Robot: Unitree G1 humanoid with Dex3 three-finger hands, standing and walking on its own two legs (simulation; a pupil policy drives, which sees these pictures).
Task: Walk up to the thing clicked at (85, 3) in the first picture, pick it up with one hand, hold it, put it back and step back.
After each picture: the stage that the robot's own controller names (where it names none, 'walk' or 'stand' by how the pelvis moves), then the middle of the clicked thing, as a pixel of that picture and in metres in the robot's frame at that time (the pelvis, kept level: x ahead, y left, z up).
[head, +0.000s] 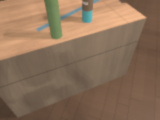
stand; (87, 3) +0.95 -0.01 +0.02
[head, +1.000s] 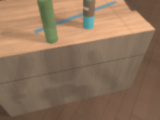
rise first; (88, 8) +0.86 +0.02 +0.04
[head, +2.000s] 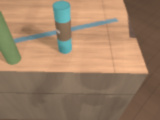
rise first; (63, 30) +0.60 +0.16 +0.03
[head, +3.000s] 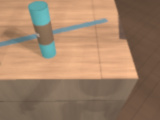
stand; (44, 33) +0.56 +0.18 +0.07
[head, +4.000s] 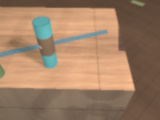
stand; (46, 45) +0.54 +0.19 +0.02
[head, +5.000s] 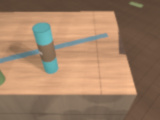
stand; (47, 50) +0.53 +0.18 +0.02
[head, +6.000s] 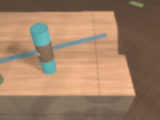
stand; (45, 51) +0.52 +0.19 +0.01
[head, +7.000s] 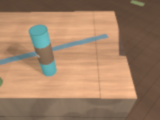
stand; (44, 53) +0.51 +0.19 +0.01
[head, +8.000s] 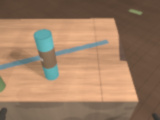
rise first; (48, 57) +0.51 +0.18 +0.02
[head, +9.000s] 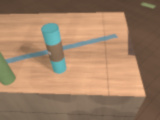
go down; (55, 50) +0.53 +0.17 +0.02
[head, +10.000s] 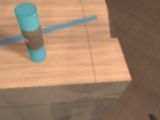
go down; (33, 37) +0.53 +0.16 +0.04
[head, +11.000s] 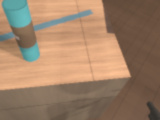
go down; (24, 34) +0.52 +0.17 +0.06
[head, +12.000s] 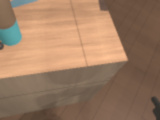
close in; out of the picture +0.53 +0.18 +0.11
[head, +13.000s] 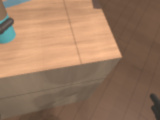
lift; out of the picture +0.56 +0.18 +0.11
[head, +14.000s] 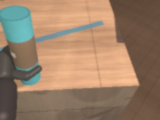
lift; (24, 51) +0.39 +0.18 +0.15
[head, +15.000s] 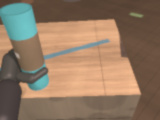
hold; (29, 52) +0.33 +0.16 +0.22
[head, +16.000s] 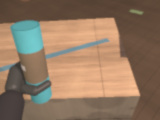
hold; (34, 66) +0.33 +0.16 +0.17
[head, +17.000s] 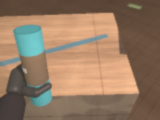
crouch; (35, 68) +0.33 +0.16 +0.14
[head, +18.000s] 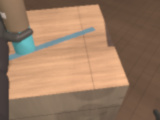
crouch; (14, 15) +0.48 +0.17 +0.23
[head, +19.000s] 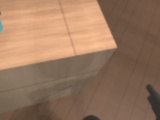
lower; out of the picture +0.57 +0.18 +0.12
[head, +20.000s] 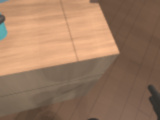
lower; out of the picture +0.56 +0.18 +0.12
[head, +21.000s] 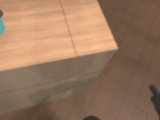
lower; out of the picture +0.57 +0.18 +0.12
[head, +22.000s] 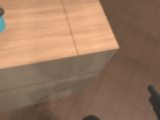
lower; out of the picture +0.57 +0.18 +0.13
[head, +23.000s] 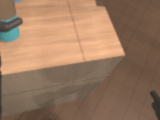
draw back; (0, 1) +0.56 +0.16 +0.12
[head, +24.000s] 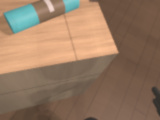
withdraw; (44, 10) +0.59 +0.02 +0.02
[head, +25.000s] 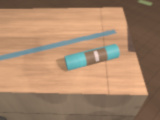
sink last; (91, 56) +0.54 +0.00 -0.03
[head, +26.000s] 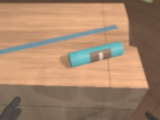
stand; (95, 54) +0.54 -0.02 -0.03
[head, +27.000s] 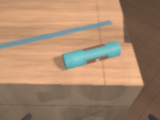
stand; (91, 54) +0.51 -0.01 -0.02
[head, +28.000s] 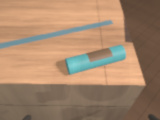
stand; (95, 59) +0.49 -0.03 -0.01
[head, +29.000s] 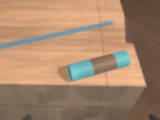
stand; (99, 65) +0.45 -0.04 -0.01
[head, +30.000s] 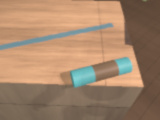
stand; (101, 71) +0.43 -0.05 -0.03
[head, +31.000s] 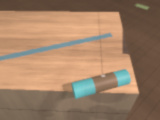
walk; (100, 83) +0.41 -0.05 -0.07
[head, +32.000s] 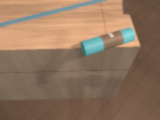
walk; (107, 41) +0.58 -0.08 -0.06
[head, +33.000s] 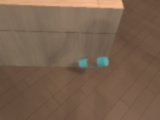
walk; (92, 62) +0.78 -0.11 -0.52
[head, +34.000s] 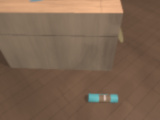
stand; (102, 98) +0.69 -0.13 -0.73
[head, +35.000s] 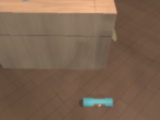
stand; (97, 102) +0.63 -0.12 -0.75
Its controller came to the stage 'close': yes
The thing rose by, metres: 0.21
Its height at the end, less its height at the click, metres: -0.76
